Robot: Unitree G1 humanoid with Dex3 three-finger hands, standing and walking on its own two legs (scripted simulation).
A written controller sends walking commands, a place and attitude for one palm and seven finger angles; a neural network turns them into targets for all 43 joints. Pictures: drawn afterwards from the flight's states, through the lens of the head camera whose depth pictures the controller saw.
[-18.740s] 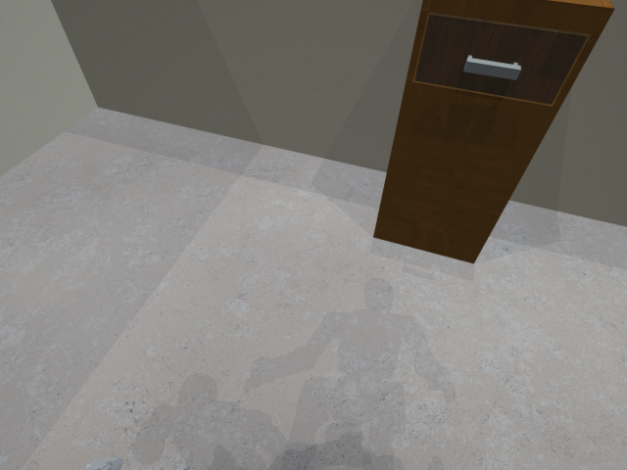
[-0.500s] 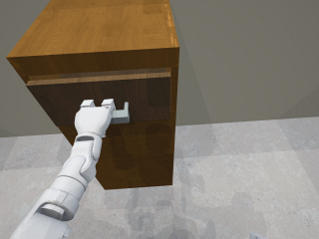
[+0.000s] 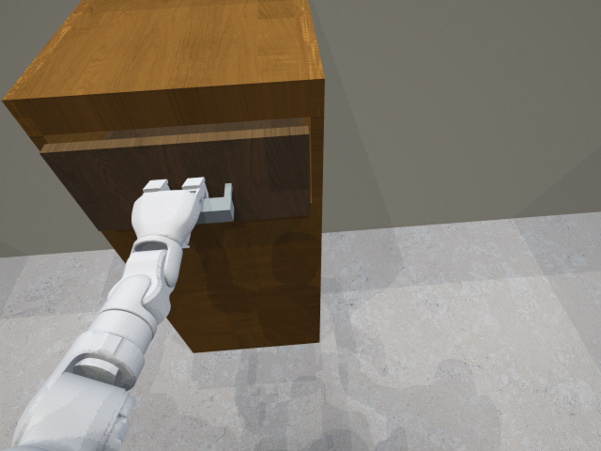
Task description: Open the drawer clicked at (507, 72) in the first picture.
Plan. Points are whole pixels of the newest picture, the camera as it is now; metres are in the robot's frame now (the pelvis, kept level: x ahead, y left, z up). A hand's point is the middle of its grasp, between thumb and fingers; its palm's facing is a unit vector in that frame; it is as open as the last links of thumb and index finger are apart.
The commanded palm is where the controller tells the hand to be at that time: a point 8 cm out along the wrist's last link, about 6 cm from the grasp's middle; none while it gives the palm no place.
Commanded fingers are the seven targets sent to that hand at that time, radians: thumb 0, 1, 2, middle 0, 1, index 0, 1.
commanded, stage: pull the drawer open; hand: left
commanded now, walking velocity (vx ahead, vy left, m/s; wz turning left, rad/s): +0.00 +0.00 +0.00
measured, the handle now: (190, 201) +0.47 +0.19 +0.06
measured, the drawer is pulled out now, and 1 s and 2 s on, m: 0.03 0.10 0.23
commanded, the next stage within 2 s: none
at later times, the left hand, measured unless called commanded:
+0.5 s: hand (175, 266) +0.36 +0.19 +0.04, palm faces +0.02 -0.06 -1.00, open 6.0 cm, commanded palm +0.34 +0.19 +0.10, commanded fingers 0.00 0.90 0.90 -0.40 -1.35 -0.40 -1.35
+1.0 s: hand (175, 271) +0.35 +0.19 +0.04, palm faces +0.01 -0.08 -1.00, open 6.0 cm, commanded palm +0.30 +0.18 +0.10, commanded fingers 0.00 0.90 0.90 -0.40 -1.35 -0.40 -1.35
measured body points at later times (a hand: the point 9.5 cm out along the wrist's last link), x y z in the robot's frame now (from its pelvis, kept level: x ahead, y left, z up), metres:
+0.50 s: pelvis +0.01 +0.01 +0.00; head +0.03 -0.02 +0.45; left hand +0.35 +0.19 +0.09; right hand +0.19 -0.24 -0.11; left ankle -0.01 +0.09 -0.72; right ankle -0.04 -0.09 -0.72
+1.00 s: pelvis +0.00 +0.00 +0.00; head +0.03 -0.03 +0.45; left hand +0.35 +0.19 +0.09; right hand +0.13 -0.25 -0.12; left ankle -0.01 +0.09 -0.72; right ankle -0.04 -0.09 -0.72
